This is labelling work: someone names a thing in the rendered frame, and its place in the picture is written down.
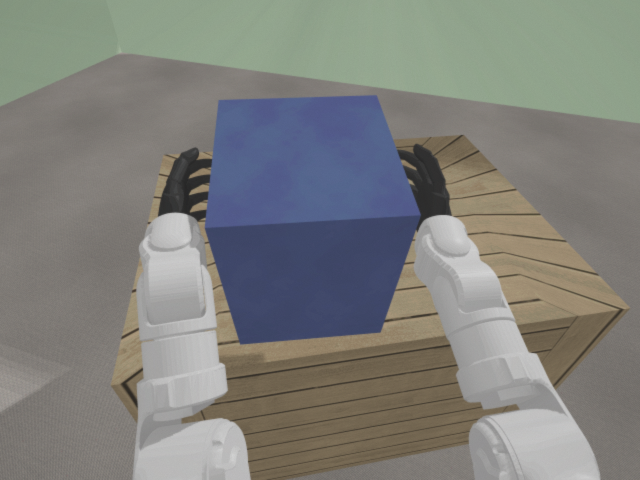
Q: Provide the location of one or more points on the carton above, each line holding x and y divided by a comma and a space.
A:
310, 216

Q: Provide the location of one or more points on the pedestal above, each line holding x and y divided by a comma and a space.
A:
315, 405

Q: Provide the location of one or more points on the right robot hand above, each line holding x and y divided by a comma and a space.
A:
429, 187

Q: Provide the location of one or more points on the left robot upper arm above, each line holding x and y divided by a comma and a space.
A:
204, 450

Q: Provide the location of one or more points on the robot right forearm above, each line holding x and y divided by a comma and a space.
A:
495, 367

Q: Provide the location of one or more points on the left robot hand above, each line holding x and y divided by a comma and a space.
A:
175, 197

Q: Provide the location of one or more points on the robot left forearm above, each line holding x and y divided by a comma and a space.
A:
181, 369

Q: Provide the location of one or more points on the right robot upper arm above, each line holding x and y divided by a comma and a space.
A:
538, 443

